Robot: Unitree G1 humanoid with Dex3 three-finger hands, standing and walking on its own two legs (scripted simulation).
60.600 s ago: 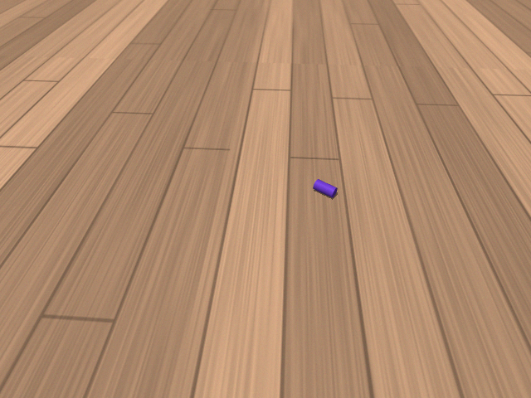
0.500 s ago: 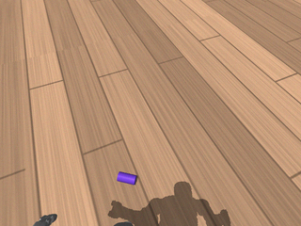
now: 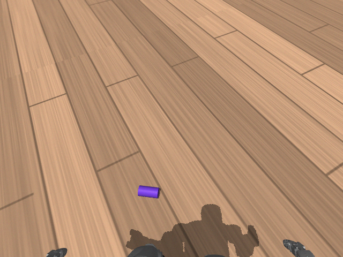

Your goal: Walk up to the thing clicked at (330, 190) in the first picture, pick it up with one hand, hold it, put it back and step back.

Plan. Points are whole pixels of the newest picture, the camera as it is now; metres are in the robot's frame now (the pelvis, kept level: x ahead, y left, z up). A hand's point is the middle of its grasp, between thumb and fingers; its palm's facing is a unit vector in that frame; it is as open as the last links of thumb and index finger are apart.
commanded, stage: step back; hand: left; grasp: from above
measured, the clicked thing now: (148, 191) +0.51 +0.17 -0.72
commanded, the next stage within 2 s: none
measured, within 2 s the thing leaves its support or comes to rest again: neither
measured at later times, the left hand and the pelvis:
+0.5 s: hand out of the picture -0.02 +0.29 -0.14, palm faces +0.05 -0.94 -0.35, open 7.4 cm; pelvis -0.12 +0.02 +0.02, yaw +2 degrees
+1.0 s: hand out of the picture -0.17 +0.24 -0.11, palm faces +0.02 -0.90 -0.44, open 7.4 cm; pelvis -0.29 -0.03 +0.01, yaw +1 degrees
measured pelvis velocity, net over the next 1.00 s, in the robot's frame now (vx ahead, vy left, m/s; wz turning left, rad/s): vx -0.29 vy -0.03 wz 0.03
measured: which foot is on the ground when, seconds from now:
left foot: down 0.00-0.00, up 0.02-0.28, down 0.30-0.72, up 0.74-1.00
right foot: down 0.00-0.32, up 0.34-0.68, down 0.70-1.00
